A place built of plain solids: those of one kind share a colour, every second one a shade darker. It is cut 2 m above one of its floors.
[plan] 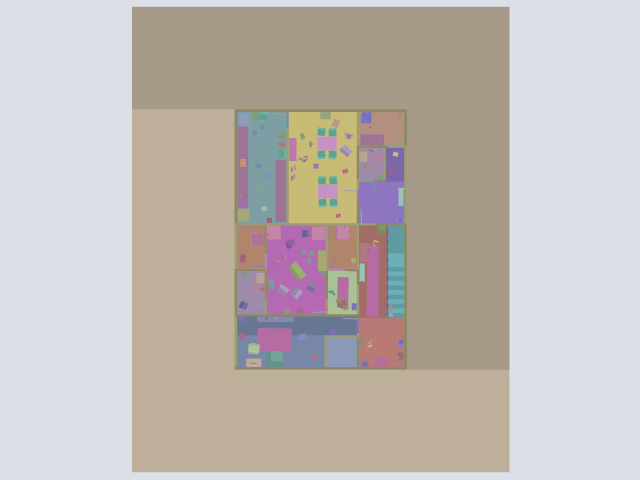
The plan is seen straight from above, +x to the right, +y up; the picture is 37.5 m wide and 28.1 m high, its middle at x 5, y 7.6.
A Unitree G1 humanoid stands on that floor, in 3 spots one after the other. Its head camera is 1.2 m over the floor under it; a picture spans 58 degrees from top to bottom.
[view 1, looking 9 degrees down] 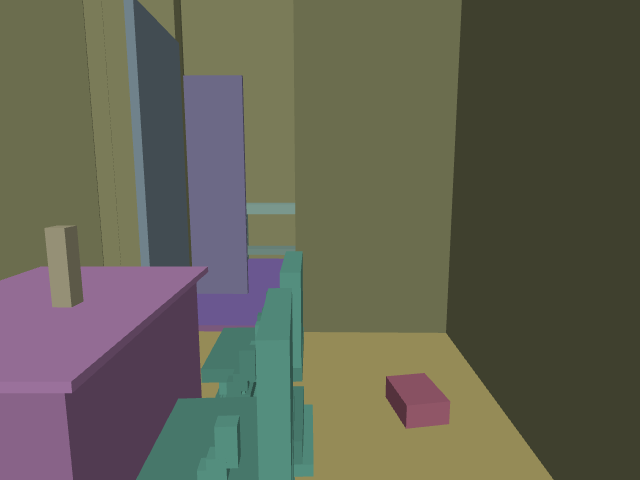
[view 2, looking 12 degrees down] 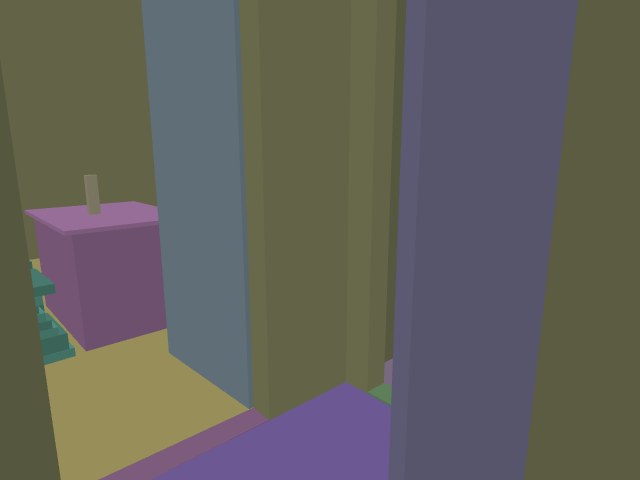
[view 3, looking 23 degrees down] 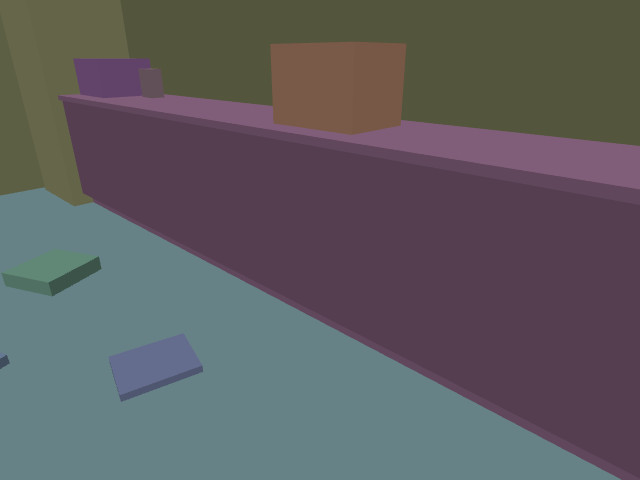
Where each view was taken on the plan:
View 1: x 4.03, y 9.47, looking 1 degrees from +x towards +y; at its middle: wall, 3.17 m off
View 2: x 8.72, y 9.53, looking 138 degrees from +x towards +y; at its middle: wall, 1.99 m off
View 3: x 2.02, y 13.43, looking -137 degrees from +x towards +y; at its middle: counter_run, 1.85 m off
